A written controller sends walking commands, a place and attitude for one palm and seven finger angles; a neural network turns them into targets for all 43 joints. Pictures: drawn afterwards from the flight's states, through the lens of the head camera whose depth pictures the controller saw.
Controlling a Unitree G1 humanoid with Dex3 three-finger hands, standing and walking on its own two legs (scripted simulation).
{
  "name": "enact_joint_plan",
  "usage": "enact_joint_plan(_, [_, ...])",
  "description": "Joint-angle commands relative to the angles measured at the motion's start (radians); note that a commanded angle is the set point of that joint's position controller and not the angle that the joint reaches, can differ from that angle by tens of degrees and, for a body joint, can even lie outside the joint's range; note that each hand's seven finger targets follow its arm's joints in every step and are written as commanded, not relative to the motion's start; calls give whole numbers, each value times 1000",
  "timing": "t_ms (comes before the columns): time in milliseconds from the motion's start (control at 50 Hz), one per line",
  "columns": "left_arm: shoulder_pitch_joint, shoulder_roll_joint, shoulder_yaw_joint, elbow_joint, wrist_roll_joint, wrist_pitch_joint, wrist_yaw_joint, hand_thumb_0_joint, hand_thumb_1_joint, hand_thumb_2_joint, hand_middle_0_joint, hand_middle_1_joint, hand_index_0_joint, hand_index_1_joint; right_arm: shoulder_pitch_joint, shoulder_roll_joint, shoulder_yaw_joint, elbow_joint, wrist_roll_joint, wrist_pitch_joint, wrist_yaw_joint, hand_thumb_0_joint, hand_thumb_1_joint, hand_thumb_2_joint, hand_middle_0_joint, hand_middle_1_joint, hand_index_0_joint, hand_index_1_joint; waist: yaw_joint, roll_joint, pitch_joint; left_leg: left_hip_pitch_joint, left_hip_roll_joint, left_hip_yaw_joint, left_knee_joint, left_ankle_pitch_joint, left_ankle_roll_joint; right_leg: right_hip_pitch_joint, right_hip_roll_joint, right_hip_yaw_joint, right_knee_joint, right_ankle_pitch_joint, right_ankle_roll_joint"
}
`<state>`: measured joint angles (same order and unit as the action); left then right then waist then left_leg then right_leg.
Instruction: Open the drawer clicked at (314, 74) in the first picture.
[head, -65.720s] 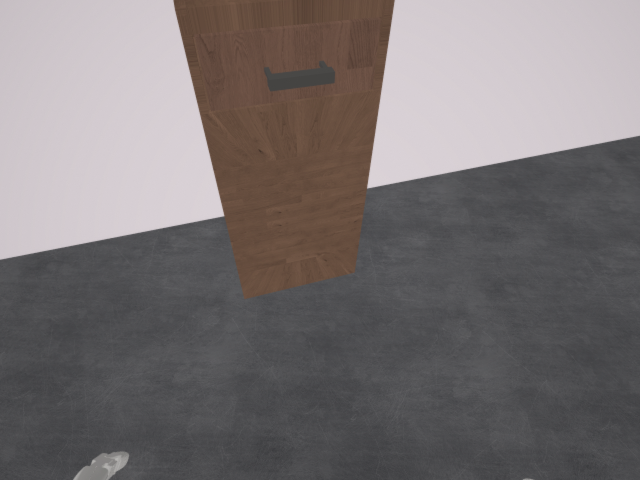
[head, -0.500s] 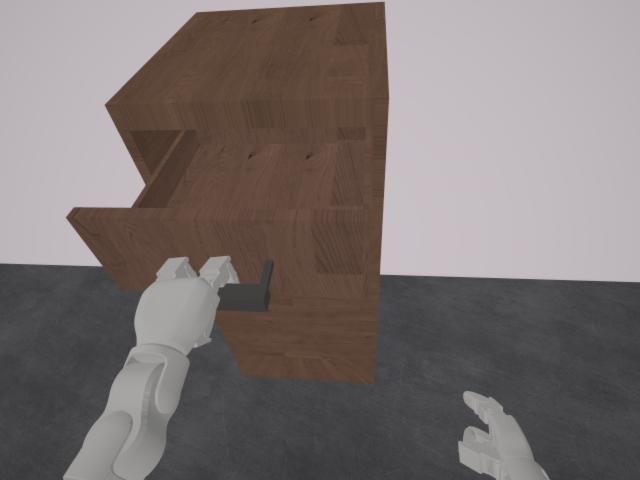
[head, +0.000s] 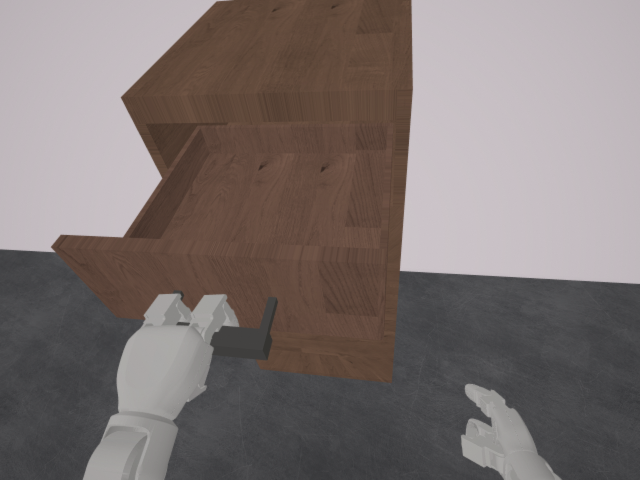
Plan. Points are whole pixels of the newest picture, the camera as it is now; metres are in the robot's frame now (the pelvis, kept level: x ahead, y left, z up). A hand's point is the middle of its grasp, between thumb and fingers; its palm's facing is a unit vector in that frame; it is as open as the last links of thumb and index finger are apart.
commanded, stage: pull the drawer open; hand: left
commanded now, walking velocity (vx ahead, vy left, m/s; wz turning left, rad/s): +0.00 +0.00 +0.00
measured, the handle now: (215, 321) +0.27 +0.17 +0.09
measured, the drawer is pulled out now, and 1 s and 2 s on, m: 0.26 0.26 0.26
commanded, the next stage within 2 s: open the thumb to release the handle in 0.12 s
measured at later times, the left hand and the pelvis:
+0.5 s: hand (192, 370) +0.21 +0.18 +0.07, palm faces +0.05 -0.14 -0.99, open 7.6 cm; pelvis -0.03 -0.01 +0.01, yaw +0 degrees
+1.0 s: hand (198, 365) +0.22 +0.18 +0.07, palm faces +0.07 -0.16 -0.99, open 13.8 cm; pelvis -0.03 +0.01 +0.01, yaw +0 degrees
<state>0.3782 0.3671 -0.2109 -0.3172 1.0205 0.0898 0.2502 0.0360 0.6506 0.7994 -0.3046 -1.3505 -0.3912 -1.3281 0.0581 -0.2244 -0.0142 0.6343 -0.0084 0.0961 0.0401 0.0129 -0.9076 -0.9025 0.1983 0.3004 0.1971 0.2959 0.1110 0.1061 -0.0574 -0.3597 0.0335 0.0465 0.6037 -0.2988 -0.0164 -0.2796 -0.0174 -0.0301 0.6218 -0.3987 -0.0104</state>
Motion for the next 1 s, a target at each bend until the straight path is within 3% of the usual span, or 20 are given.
enact_joint_plan(0, [-233,97,123,-170,-16,47,22,0,900,900,-400,-1350,-400,-1350,-148,-65,-18,-146,4,-44,-25,0,-900,-900,200,300,200,300,-34,-146,-197,215,-53,-9,-36,343,37,1,42,18,-97,477,-7])
enact_joint_plan(60, [-284,152,156,-151,-25,55,-6,0,900,900,-400,-1350,-400,-1350,-176,-71,-4,-147,8,-41,-37,0,-900,-900,200,300,200,300,-28,-139,-152,212,-55,-7,-51,297,38,2,40,31,-126,444,-6])
enact_joint_plan(100, [-301,107,109,-114,-22,53,-25,0,900,900,-400,-1350,-400,-1350,-180,-58,3,-140,5,-40,-41,0,-900,-900,200,300,200,300,-29,-144,-123,205,-59,-6,-70,277,42,-3,37,22,-141,406,-2])
enact_joint_plan(160, [-144,170,183,-166,-44,39,-45,0,900,900,-400,-1350,-400,-1350,-191,-69,6,-172,10,-42,-36,0,-900,-900,200,300,200,300,9,-117,-154,213,-57,0,-79,302,38,59,38,37,-145,447,-5])
enact_joint_plan(180, [-118,124,135,-178,-40,35,-54,0,900,900,-400,-1350,-400,-1350,-193,-58,19,-180,5,-43,-28,0,-900,-900,200,300,200,300,13,-128,-153,198,-64,6,-81,303,41,64,29,30,-140,441,-1])
enact_joint_plan(200, [-340,258,262,-82,-35,28,-46,0,900,900,-400,-1350,-400,-1350,-190,-69,17,-121,6,-27,-52,0,-900,-900,200,300,200,300,-26,-147,-88,176,-63,5,-97,253,36,32,36,51,-172,406,-2])
enact_joint_plan(240, [-355,199,213,-43,-16,18,-43,0,760,840,-390,-1335,-390,-1335,-191,-61,19,-136,-3,-34,-60,0,-900,-900,200,300,200,300,-14,-109,-62,179,-64,3,-101,208,38,1,33,47,-190,320,0])
enact_joint_plan(320, [-359,208,237,-17,-43,-5,-37,0,480,720,-370,-1305,-370,-1305,-176,-68,6,-130,8,-46,-69,0,-900,-900,200,300,200,300,-6,-66,-95,193,-63,6,-122,197,35,25,34,51,-210,271,-5])
enact_joint_plan(360, [-338,247,284,6,-56,-8,-33,0,340,660,-360,-1290,-360,-1290,-181,-75,3,-132,14,-51,-75,0,-900,-900,200,300,200,300,1,-86,-104,193,-64,4,-125,192,35,38,35,68,-222,262,-5])
enact_joint_plan(400, [-361,190,227,12,-50,-18,-28,0,200,600,-350,-1275,-350,-1275,-170,-69,-1,-127,11,-56,-72,0,-900,-900,200,300,200,300,-6,-99,-103,191,-64,9,-132,189,35,30,28,57,-223,250,-3])
enact_joint_plan(560, [-345,232,274,42,-47,-15,-3,0,-360,360,-310,-1215,-310,-1215,-160,-90,-15,-127,20,-72,-75,0,-900,-900,200,300,200,300,10,-141,-124,191,-62,7,-148,181,34,51,30,66,-232,229,-5])
enact_joint_plan(600, [-352,197,241,48,-45,-11,-3,0,-500,300,-300,-1200,-300,-1200,-165,-81,-15,-122,22,-68,-77,0,-900,-900,200,300,200,300,4,-136,-105,185,-64,13,-152,176,35,40,30,58,-231,219,-5])
enact_joint_plan(720, [-384,174,211,58,-41,-2,-1,0,-500,300,-300,-1200,-300,-1200,-161,-82,-10,-119,23,-73,-74,0,-900,-900,200,300,200,300,0,-129,-86,192,-60,11,-167,162,34,26,35,41,-240,184,-4])
enact_joint_plan(760, [-378,219,256,55,-36,5,-1,0,-500,300,-300,-1200,-300,-1200,-160,-87,-13,-115,26,-72,-74,0,-900,-900,200,300,200,300,7,-116,-101,205,-57,8,-169,178,31,41,42,48,-240,194,-9])
enact_joint_plan(780, [-377,177,213,50,-30,9,-4,0,-500,300,-300,-1200,-300,-1200,-164,-80,-7,-118,23,-72,-71,0,-900,-900,200,300,200,300,7,-108,-113,208,-57,13,-170,186,33,42,36,37,-232,205,-7])
enact_joint_plan(800, [-358,39,66,29,-32,15,-13,0,-500,300,-300,-1200,-300,-1200,-161,-72,-9,-127,21,-73,-57,0,-900,-900,200,300,200,300,-12,-113,-102,221,-55,8,-173,201,33,26,40,24,-225,218,-7])
enact_joint_plan(860, [-390,128,137,19,-33,18,-13,0,-500,300,-300,-1200,-300,-1200,-160,-86,-14,-122,24,-72,-54,0,-900,-900,200,300,200,300,-12,-112,-100,228,-49,3,-177,190,30,26,51,26,-231,200,-11])
enact_joint_plan(940, [-469,79,71,55,16,38,-16,0,-500,300,-300,-1200,-300,-1200,-160,-76,-5,-113,16,-62,-51,0,-900,-900,200,300,200,300,-20,-125,-90,224,-53,2,-178,167,34,3,48,15,-231,170,-11])
enact_joint_plan(960, [-483,131,116,43,12,40,-19,0,-500,300,-300,-1200,-300,-1200,-169,-82,-5,-117,22,-61,-54,0,-900,-900,200,300,200,300,-17,-96,-95,225,-51,2,-179,161,31,13,51,24,-231,167,-16])
enact_joint_plan(980, [-511,85,67,56,23,45,-24,0,-500,300,-300,-1200,-300,-1200,-169,-73,4,-118,17,-62,-53,0,-900,-900,200,300,200,300,-17,-110,-120,229,-54,3,-175,169,35,12,47,15,-222,166,-14])
